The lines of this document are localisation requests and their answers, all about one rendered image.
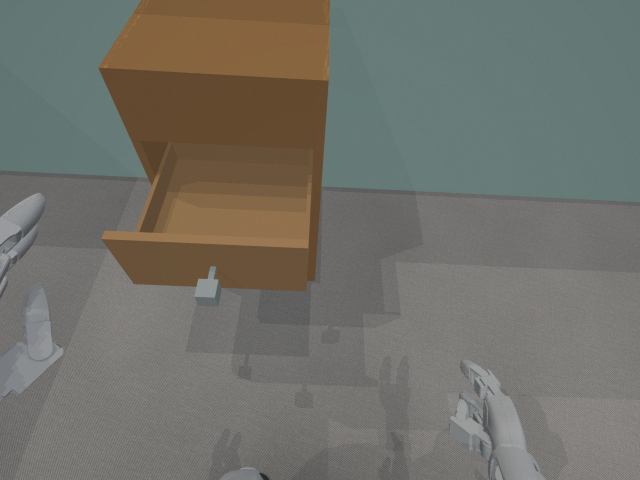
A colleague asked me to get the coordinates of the robot left shin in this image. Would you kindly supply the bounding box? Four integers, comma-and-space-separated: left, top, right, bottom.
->
240, 467, 263, 479

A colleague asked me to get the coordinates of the cabinet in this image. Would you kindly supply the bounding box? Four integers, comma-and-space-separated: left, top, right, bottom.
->
98, 0, 330, 281

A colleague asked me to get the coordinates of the robot left hand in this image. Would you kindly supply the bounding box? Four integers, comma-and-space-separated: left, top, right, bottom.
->
0, 193, 63, 402

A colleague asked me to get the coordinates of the drawer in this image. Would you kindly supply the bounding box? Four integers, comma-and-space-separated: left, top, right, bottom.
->
101, 142, 313, 291

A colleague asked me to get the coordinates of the handle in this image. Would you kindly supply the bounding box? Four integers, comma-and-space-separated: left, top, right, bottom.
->
194, 266, 222, 307

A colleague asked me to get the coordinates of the right robot forearm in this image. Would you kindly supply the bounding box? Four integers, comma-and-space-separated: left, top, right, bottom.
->
488, 446, 546, 480

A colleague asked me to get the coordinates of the robot right hand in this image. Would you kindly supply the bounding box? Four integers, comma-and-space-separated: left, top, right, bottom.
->
450, 359, 527, 463

